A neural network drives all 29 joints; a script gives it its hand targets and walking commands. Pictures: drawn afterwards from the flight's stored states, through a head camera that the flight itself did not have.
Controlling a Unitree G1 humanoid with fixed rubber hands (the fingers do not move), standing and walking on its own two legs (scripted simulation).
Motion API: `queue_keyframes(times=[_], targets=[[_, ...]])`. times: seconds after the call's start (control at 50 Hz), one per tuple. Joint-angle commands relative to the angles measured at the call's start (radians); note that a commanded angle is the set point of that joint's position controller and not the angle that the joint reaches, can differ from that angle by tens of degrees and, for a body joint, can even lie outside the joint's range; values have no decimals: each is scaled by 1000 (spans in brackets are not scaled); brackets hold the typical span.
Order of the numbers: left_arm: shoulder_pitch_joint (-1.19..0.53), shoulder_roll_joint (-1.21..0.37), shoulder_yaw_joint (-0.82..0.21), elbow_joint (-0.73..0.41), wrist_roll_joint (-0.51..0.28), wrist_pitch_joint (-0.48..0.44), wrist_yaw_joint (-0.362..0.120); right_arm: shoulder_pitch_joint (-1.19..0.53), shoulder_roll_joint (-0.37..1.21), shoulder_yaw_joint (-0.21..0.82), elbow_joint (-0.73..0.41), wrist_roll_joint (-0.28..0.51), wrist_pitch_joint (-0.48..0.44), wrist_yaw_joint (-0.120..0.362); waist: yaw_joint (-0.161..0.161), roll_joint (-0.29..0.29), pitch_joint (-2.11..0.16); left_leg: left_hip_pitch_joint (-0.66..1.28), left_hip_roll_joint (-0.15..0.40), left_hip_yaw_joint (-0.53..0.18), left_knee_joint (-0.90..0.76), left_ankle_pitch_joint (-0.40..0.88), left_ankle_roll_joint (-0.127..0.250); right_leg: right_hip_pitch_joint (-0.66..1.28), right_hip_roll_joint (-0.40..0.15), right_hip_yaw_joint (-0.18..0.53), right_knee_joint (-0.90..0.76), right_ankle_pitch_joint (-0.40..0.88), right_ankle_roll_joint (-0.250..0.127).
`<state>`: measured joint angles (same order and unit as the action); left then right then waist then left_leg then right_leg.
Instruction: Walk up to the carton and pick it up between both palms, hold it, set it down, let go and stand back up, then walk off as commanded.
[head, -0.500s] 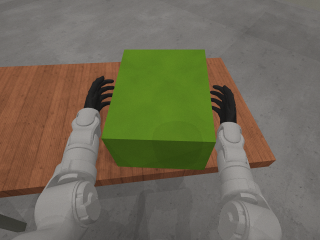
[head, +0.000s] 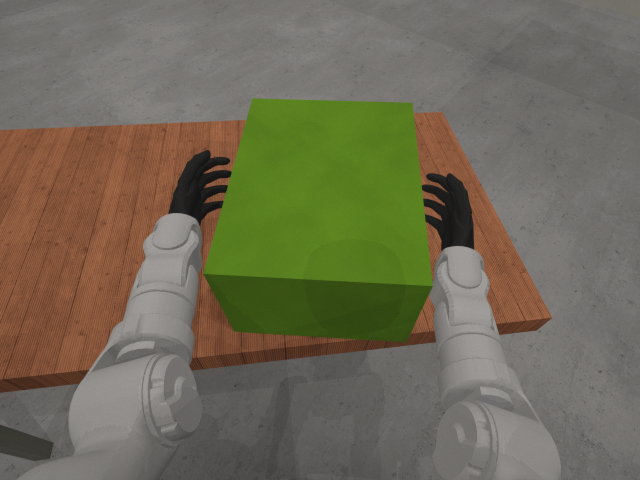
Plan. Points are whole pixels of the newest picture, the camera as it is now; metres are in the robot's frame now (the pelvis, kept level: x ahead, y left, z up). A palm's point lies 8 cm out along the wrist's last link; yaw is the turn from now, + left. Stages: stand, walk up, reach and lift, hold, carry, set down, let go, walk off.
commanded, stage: set down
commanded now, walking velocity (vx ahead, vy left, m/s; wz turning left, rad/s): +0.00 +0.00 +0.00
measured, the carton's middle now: (325, 214) +0.49 -0.02 +0.02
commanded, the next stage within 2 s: none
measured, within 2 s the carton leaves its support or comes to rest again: rests again in 0.24 s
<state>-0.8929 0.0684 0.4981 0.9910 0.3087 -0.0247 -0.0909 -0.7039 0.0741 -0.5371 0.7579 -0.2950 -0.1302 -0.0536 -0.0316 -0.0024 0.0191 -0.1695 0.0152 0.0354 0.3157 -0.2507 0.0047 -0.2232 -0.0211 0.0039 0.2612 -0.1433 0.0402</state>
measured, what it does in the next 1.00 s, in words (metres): stands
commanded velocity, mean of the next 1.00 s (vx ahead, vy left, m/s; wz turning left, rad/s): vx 0.00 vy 0.00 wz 0.00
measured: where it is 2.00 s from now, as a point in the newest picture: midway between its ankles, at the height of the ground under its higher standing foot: outside the picture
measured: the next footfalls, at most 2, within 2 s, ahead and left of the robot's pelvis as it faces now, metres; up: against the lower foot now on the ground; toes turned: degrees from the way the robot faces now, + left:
none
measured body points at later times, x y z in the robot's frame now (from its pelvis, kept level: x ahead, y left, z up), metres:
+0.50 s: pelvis +0.00 +0.00 +0.00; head +0.07 +0.01 +0.44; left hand +0.46 +0.15 +0.08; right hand +0.41 -0.19 +0.07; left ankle -0.06 +0.11 -0.75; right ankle -0.01 -0.15 -0.75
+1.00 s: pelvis +0.00 +0.00 +0.00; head +0.08 +0.01 +0.44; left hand +0.46 +0.15 +0.07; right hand +0.41 -0.19 +0.06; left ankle -0.06 +0.11 -0.75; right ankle -0.01 -0.15 -0.75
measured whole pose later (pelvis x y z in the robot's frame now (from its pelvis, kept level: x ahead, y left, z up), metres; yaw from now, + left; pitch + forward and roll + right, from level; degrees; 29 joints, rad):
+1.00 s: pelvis +0.00 +0.00 +0.00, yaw +0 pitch +7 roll -1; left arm -0.91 0.06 0.55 1.00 0.36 -0.12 -0.13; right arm -0.70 0.08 -0.58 0.76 -0.33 -0.17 -0.04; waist -0.03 -0.01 0.06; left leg -0.19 0.02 0.04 0.32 -0.25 0.00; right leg -0.25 -0.02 0.00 0.28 -0.15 0.04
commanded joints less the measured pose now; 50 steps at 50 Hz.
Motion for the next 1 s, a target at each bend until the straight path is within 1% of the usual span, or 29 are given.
queue_keyframes(times=[0.0,0.02,0.08,0.12,0.14,0.18,0.24,0.3,0.32,0.34,0.36,0.44,0.5,0.52,0.56,0.6,0.62,0.66,0.68,0.7,0.74,0.78,0.8,0.84,0.86,0.88,0.9,0.96,0.98], targets=[[-440,-398,-164,39,26,-65,-115,-464,500,232,52,-148,-24,136,18,-16,-420,-33,-2,71,25,531,-56,359,30,-80,98,459,8],[-452,-407,-176,3,44,-70,-105,-459,494,226,71,-163,-32,138,16,26,-448,-3,1,77,25,564,-68,329,33,-97,94,430,7],[-418,-405,-122,61,60,-59,-113,-472,499,227,64,-155,-38,141,40,-6,-403,-8,1,80,21,517,-51,325,34,-95,86,390,15],[-414,-422,-154,36,43,-74,-114,-472,509,244,51,-156,-46,136,31,-18,-424,-42,-3,73,18,516,-55,364,33,-87,91,446,6],[-430,-419,-172,30,38,-74,-110,-474,510,232,47,-154,-57,138,14,21,-451,-13,5,69,37,573,-66,297,41,-98,98,438,8],[-409,-429,-160,43,56,-75,-103,-471,503,237,63,-143,-63,141,27,23,-441,16,3,66,48,606,-66,286,41,-101,93,428,6],[-416,-420,-145,39,51,-83,-105,-424,497,220,101,-160,-49,137,21,6,-412,-9,4,72,33,545,-57,311,36,-96,88,416,7],[-381,-406,-114,79,68,-68,-116,-452,494,230,62,-147,-55,138,47,14,-386,-47,-4,76,36,509,-47,317,29,-88,88,405,9],[-365,-410,-123,79,68,-75,-112,-438,508,230,62,-167,-52,137,42,-18,-395,-50,6,68,30,528,-49,324,32,-90,93,421,8],[-384,-427,-130,53,69,-79,-108,-433,498,224,88,-160,-56,141,21,3,-370,-17,12,62,31,548,-59,280,40,-101,93,401,12],[-383,-382,-101,77,76,-77,-113,-416,481,217,78,-173,-46,136,39,-32,-377,-49,-8,83,27,487,-36,322,31,-84,79,419,14],[-395,-394,-123,50,77,-90,-114,-442,501,214,44,-191,-66,134,23,1,-426,-75,-8,75,19,479,-43,328,28,-90,89,430,16],[-371,-418,-111,81,89,-80,-105,-433,491,213,92,-170,-66,136,33,20,-377,-46,1,71,42,553,-51,286,41,-99,94,406,9],[-372,-408,-114,73,80,-77,-113,-418,493,197,102,-172,-60,136,24,-1,-363,-35,12,61,41,534,-50,256,41,-105,89,381,10],[-342,-383,-88,96,79,-78,-114,-429,484,229,53,-160,-64,138,56,-32,-362,-60,-1,78,35,515,-26,282,36,-90,91,402,18],[-340,-407,-98,82,87,-101,-107,-406,509,237,80,-165,-71,137,49,-33,-424,-89,-2,68,42,522,-32,319,31,-82,99,453,14],[-353,-375,-82,119,94,-103,-107,-424,510,247,53,-155,-76,141,66,-33,-420,-116,-5,80,34,490,-22,336,18,-70,109,483,23],[-335,-396,-117,76,87,-110,-103,-415,520,246,67,-174,-87,139,48,-6,-437,-120,-7,79,37,476,-28,326,22,-82,122,492,22],[-323,-445,-99,96,98,-104,-114,-434,566,226,49,-199,-84,133,37,-37,-390,-143,-6,68,35,456,-21,327,23,-86,112,470,17],[-325,-363,-73,130,90,-101,-118,-401,510,237,64,-173,-70,130,59,-63,-357,-169,-9,79,13,405,-8,365,13,-64,108,480,30],[-331,-375,-89,95,91,-103,-114,-377,498,217,81,-172,-62,129,31,-3,-349,-136,-13,78,10,392,-21,352,24,-80,108,418,19],[-361,-412,-104,65,90,-112,-112,-390,509,188,81,-196,-70,131,12,-4,-377,-96,-7,71,16,443,-25,304,27,-90,97,400,14],[-322,-380,-96,76,94,-104,-98,-377,453,196,98,-163,-74,134,36,24,-371,-65,-1,70,28,471,-38,283,30,-97,90,378,13],[-334,-343,-92,63,90,-114,-91,-387,434,199,77,-170,-81,123,51,8,-407,-77,-3,80,43,497,-35,276,33,-91,98,387,10],[-327,-357,-107,68,87,-113,-84,-375,427,166,94,-184,-82,121,21,12,-389,-53,-1,71,44,502,-44,235,36,-106,94,388,10],[-325,-313,-89,75,81,-123,-78,-373,400,180,77,-179,-83,115,49,-8,-391,-86,-7,82,48,516,-37,266,34,-90,105,431,15],[-321,-323,-78,70,91,-121,-79,-364,413,159,93,-197,-84,109,41,-23,-366,-89,-5,77,35,518,-26,288,26,-85,96,427,19],[-322,-187,-54,97,71,-140,-46,-334,270,141,99,-173,-87,85,29,-18,-381,-138,-13,82,16,428,-29,335,21,-74,109,437,20],[-316,-132,-53,95,54,-147,-31,-351,213,149,105,-137,-102,77,42,-12,-394,-123,-10,78,40,468,-25,305,28,-75,124,449,18]])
